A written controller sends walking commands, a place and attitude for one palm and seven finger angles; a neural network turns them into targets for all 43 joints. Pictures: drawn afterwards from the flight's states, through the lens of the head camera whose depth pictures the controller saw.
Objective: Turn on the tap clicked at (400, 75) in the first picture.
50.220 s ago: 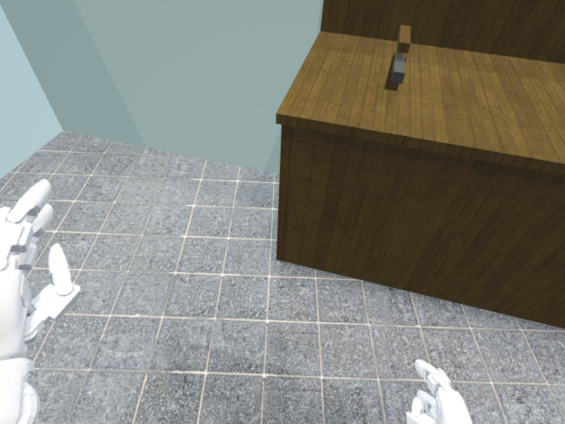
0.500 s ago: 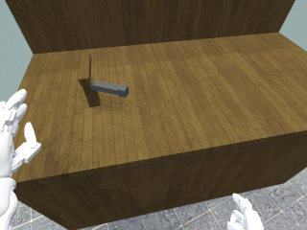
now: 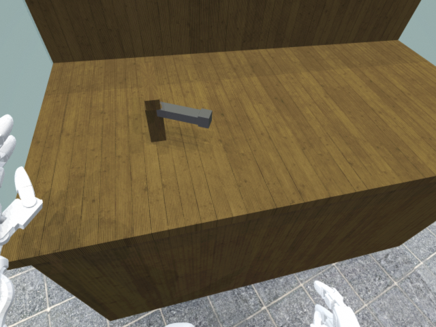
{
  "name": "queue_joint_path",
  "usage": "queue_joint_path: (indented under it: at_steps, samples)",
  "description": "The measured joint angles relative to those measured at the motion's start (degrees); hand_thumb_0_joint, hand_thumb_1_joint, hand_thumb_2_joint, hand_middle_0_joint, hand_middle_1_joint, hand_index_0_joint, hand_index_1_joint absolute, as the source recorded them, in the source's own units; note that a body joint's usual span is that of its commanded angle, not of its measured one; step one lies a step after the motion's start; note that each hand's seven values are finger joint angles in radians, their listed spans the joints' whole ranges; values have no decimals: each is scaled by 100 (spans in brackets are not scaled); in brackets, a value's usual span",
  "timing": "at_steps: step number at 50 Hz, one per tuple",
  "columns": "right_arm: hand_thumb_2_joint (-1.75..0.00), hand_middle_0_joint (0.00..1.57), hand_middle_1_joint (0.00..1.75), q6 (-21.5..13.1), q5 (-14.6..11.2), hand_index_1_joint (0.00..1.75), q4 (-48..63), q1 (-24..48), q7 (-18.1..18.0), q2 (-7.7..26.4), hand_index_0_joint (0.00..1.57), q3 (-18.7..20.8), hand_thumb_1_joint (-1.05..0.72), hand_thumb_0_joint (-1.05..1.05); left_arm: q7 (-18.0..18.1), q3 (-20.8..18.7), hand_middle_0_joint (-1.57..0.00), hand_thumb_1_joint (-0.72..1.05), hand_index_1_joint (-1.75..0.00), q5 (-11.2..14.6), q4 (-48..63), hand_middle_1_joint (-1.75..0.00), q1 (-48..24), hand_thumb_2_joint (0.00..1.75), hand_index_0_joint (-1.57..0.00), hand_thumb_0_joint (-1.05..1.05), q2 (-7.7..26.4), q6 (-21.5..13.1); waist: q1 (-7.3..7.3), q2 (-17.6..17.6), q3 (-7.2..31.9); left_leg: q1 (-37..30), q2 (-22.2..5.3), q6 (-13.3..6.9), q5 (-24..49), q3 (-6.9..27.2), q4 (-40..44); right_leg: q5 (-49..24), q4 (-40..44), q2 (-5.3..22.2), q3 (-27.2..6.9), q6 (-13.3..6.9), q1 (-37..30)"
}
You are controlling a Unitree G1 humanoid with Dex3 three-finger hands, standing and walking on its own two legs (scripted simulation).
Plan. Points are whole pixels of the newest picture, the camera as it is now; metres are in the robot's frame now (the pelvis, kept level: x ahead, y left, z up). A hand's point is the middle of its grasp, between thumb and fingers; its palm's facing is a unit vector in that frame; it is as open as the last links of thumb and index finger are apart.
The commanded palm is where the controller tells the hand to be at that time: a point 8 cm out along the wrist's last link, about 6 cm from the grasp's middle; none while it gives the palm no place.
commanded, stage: come to a stop and stand still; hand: left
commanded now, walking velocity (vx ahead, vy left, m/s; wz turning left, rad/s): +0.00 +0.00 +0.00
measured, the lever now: (205, 118) +0.50 +0.09 +0.10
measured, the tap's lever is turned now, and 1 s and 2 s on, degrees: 62 62 62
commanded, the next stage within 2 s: look again from close up in 1.24 s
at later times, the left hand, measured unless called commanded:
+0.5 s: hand (59, 191) +0.24 +0.26 +0.16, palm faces +0.42 -0.84 -0.34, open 7.4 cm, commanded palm +0.18 +0.29 +0.18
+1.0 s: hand (98, 178) +0.27 +0.22 +0.16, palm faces +0.37 -0.84 -0.39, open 7.4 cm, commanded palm +0.21 +0.25 +0.18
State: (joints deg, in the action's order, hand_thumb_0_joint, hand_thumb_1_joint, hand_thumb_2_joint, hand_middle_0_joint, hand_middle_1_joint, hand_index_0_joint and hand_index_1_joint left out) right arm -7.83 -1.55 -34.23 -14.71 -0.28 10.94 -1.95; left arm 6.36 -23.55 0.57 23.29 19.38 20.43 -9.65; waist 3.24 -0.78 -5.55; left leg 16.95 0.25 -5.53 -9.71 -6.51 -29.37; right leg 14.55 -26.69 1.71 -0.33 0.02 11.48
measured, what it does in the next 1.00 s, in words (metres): shifts its weight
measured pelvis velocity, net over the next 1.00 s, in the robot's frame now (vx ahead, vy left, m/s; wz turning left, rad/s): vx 0.06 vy -0.03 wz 0.02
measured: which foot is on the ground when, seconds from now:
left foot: down 0.00-1.00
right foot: down 0.00-1.00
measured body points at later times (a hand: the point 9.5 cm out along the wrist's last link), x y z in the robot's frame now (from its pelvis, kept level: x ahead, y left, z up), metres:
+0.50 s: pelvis +0.02 +0.01 +0.00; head +0.03 +0.03 +0.45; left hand +0.21 +0.30 +0.18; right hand +0.21 -0.21 -0.06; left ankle +0.08 +0.05 -0.73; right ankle +0.03 -0.16 -0.73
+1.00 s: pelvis +0.06 -0.03 +0.01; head +0.08 -0.02 +0.46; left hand +0.25 +0.26 +0.18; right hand +0.24 -0.25 -0.07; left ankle +0.08 +0.05 -0.73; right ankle +0.03 -0.17 -0.73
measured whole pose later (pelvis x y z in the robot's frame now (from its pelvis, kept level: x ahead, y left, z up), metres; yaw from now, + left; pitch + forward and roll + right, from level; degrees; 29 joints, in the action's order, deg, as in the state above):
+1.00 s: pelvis +0.06 -0.03 +0.01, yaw +1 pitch +0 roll -1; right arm -5.4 -2.0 -33.0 -11.0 -2.1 12.0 -1.0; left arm 5.4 -19.2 1.9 25.4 24.5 20.5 -9.7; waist 1.1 -0.1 -2.4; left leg 14.8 0.2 -3.5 -11.9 -5.1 -26.5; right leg 14.2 -22.6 -0.1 -0.2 1.1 8.3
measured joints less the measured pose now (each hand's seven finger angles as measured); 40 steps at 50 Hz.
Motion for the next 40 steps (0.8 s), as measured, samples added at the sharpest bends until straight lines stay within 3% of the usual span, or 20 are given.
queue_joint_path:
  at_steps: [3,7,11,14,19,24,31,40]
  samples:
    - [-90,20,30,-102,-1,30,-9,105,51,-8,20,-1,-90,2,-11,374,-21,89,-30,-97,39,-30,-100,90,-21,2,-305,6,46,2,31,-58,77,-43,38,-37,97,285,-160,-16,-13,-79,24]
    - [-90,20,30,-119,28,30,81,323,90,-47,20,-1,-90,2,-95,633,-21,89,-30,-164,53,-30,-38,90,-21,2,-284,7,-84,-4,31,-84,153,-57,86,-22,163,102,-66,-40,-141,-97,-26]
    - [-90,20,30,-20,29,30,193,438,83,-97,20,1,-90,2,-155,419,-21,89,-30,-107,145,-30,191,90,-21,2,46,-31,-168,-8,68,-55,106,-29,17,-6,102,-178,161,-54,-86,-39,-115]
    - [-90,20,30,-1,15,30,229,400,51,-85,20,23,-90,2,-140,196,-21,88,-30,-32,232,-30,282,90,-21,2,199,-60,-131,33,102,-43,77,-34,-13,-3,78,-297,279,-58,-44,-8,-162]
    - [-90,20,30,-47,10,30,130,272,-16,22,20,64,-90,2,-65,208,-21,89,-30,-7,219,-30,181,90,-21,2,36,-89,-15,102,164,-148,133,-57,13,-17,240,-194,317,-26,-74,-52,-212]
    - [-90,20,30,-33,24,30,54,255,-58,59,20,62,-90,2,-27,458,-21,89,-30,-32,103,-30,105,90,-21,1,-162,-52,-44,145,186,-251,206,-52,34,-24,377,-211,329,23,-119,-40,-256]
    - [-90,20,30,24,38,30,100,312,-92,-47,20,4,-90,2,-47,440,-21,89,-30,8,237,-30,279,90,-21,2,38,-63,-201,194,174,-260,171,1,12,-7,434,-210,411,-6,-108,76,-274]
    - [-90,20,30,111,2,30,97,288,-114,-6,20,34,-90,2,-66,296,-21,89,-30,85,350,-30,459,90,-21,1,151,-127,-212,144,242,-234,102,87,-107,66,371,-132,428,-69,-47,210,-295]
